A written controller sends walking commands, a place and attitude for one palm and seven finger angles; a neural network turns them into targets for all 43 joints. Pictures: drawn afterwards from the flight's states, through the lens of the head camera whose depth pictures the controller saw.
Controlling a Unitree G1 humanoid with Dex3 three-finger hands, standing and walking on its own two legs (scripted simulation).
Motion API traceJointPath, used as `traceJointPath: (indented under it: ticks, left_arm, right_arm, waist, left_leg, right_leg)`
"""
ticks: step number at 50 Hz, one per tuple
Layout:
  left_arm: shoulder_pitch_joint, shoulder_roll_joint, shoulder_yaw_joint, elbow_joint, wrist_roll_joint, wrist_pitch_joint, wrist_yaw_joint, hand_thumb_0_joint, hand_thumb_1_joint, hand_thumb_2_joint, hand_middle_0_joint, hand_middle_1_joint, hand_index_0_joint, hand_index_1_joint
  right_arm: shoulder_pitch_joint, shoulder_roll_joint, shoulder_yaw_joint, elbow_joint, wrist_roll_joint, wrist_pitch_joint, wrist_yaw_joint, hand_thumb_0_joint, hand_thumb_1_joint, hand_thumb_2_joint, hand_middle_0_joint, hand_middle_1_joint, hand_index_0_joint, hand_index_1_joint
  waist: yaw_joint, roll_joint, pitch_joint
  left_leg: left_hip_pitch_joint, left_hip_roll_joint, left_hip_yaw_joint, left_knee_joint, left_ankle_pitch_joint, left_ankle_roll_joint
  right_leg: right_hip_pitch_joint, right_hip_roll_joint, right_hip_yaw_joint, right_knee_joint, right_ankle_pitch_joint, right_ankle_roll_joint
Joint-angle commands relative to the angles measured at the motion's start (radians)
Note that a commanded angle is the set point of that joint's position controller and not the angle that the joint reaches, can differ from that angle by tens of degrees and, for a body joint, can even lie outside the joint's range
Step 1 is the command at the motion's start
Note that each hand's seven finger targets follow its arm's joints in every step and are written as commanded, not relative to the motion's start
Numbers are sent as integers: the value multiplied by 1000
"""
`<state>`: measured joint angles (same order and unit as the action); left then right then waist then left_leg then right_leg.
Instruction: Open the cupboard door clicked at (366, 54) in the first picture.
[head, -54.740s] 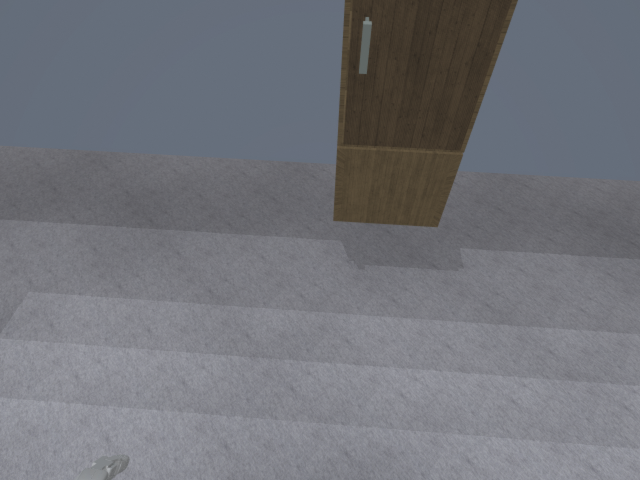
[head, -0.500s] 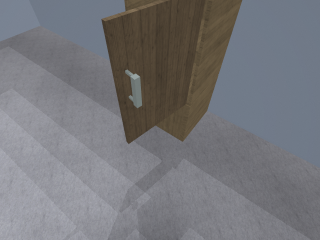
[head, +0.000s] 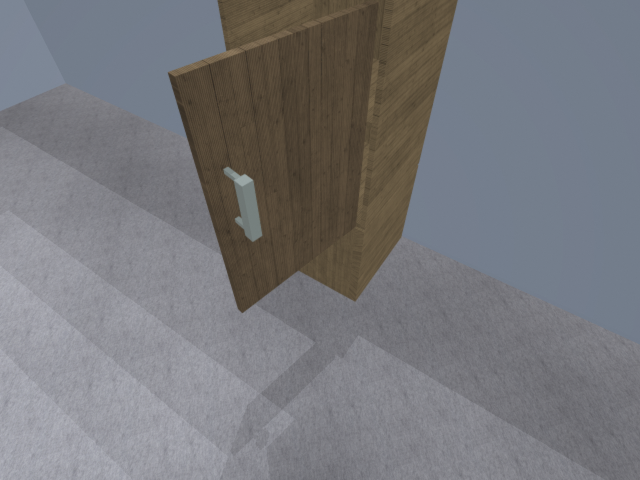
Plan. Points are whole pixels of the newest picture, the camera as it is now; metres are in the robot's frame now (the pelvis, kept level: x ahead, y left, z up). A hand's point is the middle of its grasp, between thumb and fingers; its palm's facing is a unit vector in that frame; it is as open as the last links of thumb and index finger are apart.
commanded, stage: look to check the result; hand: left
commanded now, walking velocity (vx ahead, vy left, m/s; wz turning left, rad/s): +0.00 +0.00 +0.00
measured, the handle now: (241, 204) +0.55 +0.17 +0.00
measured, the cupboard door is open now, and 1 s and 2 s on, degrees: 78 78 78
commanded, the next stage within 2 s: stand and wait in 0.58 s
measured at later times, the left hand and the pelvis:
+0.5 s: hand out of the picture +0.05 +0.22 -0.17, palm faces -0.01 -0.95 -0.30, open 7.4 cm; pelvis +0.02 +0.00 +0.00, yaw -1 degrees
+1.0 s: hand out of the picture +0.07 +0.22 -0.17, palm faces -0.02 -0.96 -0.29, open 7.4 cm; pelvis +0.03 +0.00 +0.00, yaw -1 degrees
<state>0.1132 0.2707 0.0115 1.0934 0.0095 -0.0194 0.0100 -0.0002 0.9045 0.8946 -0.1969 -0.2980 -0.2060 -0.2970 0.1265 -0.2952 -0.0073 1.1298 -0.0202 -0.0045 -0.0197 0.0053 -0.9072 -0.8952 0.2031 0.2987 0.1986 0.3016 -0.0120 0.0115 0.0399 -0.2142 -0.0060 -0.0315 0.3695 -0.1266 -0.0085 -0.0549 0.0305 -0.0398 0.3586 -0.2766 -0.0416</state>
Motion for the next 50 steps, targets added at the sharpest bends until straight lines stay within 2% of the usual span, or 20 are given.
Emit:
traceJointPath:
  ticks: [1, 9, 13, 20, 23, 25, 38, 40, 43, 45, 50]
  left_arm:
    - [24, 198, 42, -33, -2, -12, 15, 0, 900, 900, -200, -300, -200, -300]
    - [30, 198, 40, -25, -5, -8, 19, 0, 900, 900, -200, -300, -200, -300]
    - [44, 196, 40, -21, -5, -7, 19, 0, 900, 900, -200, -300, -200, -300]
    - [60, 182, 33, -10, -7, -5, 20, 0, 900, 900, -200, -300, -200, -300]
    - [75, 181, 34, -7, -5, -7, 21, 0, 900, 900, -200, -300, -200, -300]
    - [70, 176, 31, -6, -6, -6, 21, 0, 900, 900, -200, -300, -200, -300]
    - [91, 166, 33, -7, -3, -9, 22, 0, 900, 900, -200, -300, -200, -300]
    - [85, 162, 31, -6, -4, -7, 21, 0, 900, 900, -200, -300, -200, -300]
    - [88, 169, 33, -9, -3, -9, 21, 0, 900, 900, -200, -300, -200, -300]
    - [83, 164, 31, -8, -4, -8, 21, 0, 900, 900, -200, -300, -200, -300]
    - [82, 166, 31, -7, -4, -8, 20, 0, 900, 900, -200, -300, -200, -300]
  right_arm:
    - [-15, -158, -28, -45, 0, -13, -7, 0, -900, -900, 200, 300, 200, 300]
    - [-14, -160, -24, -44, 4, -7, -12, 0, -900, -900, 200, 300, 200, 300]
    - [-13, -164, -24, -45, 6, -5, -14, 0, -900, -900, 200, 300, 200, 300]
    - [-3, -154, -23, -38, 5, -3, -15, 0, -900, -900, 200, 300, 200, 300]
    - [-3, -151, -23, -39, 8, -5, -17, 0, -900, -900, 200, 300, 200, 300]
    - [2, -148, -24, -34, 6, -5, -17, 0, -900, -900, 200, 300, 200, 300]
    - [1, -137, -25, -34, 7, -9, -17, 0, -900, -900, 200, 300, 200, 300]
    - [6, -133, -24, -31, 5, -9, -16, 0, -900, -900, 200, 300, 200, 300]
    - [6, -140, -24, -35, 7, -11, -16, 0, -900, -900, 200, 300, 200, 300]
    - [9, -136, -23, -32, 5, -12, -16, 0, -900, -900, 200, 300, 200, 300]
    - [12, -139, -23, -31, 5, -12, -15, 0, -900, -900, 200, 300, 200, 300]
  waist:
    - [10, 8, -54]
    - [7, -23, -59]
    - [10, -15, -66]
    - [5, -3, -60]
    - [9, -29, -61]
    - [4, -12, -64]
    - [11, -23, -41]
    - [8, 1, -35]
    - [11, -11, -47]
    - [9, 7, -51]
    - [9, -19, -32]
  left_leg:
    - [84, 106, -85, -16, 209, 39]
    - [112, 107, -73, -9, 228, 37]
    - [126, 107, -67, -2, 233, 38]
    - [138, 112, -69, -9, 233, 39]
    - [149, 113, -68, -7, 244, 42]
    - [147, 114, -73, -14, 241, 41]
    - [143, 111, -67, -20, 238, 42]
    - [134, 110, -73, -27, 233, 41]
    - [144, 112, -72, -24, 242, 42]
    - [143, 113, -77, -28, 253, 42]
    - [139, 113, -75, -34, 237, 41]
  right_leg:
    - [-33, -157, 106, -78, 285, -5]
    - [-17, -155, 99, -89, 342, 10]
    - [-14, -153, 101, -93, 353, 13]
    - [-18, -152, 100, -94, 328, 4]
    - [-20, -150, 97, -97, 340, 6]
    - [-16, -149, 99, -93, 320, 1]
    - [-23, -150, 95, -104, 325, 5]
    - [-20, -152, 97, -102, 302, 1]
    - [-17, -150, 98, -106, 304, 1]
    - [-10, -151, 98, -99, 303, -1]
    - [-20, -151, 95, -107, 289, 0]
